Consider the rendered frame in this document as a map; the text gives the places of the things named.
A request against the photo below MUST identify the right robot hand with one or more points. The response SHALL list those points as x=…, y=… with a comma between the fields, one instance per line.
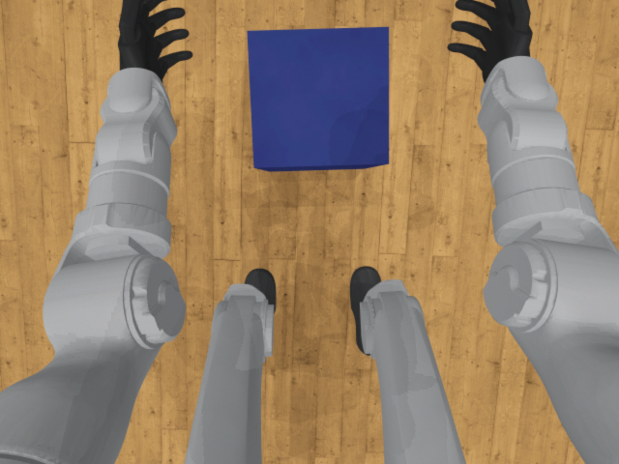
x=510, y=33

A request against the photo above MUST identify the robot left upper arm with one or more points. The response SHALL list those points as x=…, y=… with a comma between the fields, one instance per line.
x=107, y=320

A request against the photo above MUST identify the left robot forearm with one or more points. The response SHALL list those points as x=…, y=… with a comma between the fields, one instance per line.
x=130, y=176

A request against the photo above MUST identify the right robot forearm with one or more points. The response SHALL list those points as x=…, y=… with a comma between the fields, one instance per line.
x=532, y=170

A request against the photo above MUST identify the robot right foot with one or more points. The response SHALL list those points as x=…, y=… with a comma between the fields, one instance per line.
x=362, y=280

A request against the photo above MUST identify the left robot thigh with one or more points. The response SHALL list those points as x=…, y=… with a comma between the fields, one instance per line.
x=226, y=427

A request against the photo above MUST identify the left robot hand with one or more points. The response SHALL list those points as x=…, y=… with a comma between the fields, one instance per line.
x=137, y=45

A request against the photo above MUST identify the robot right upper arm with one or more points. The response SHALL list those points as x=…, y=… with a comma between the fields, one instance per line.
x=560, y=301

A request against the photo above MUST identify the carton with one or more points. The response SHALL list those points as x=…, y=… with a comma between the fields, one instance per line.
x=319, y=98

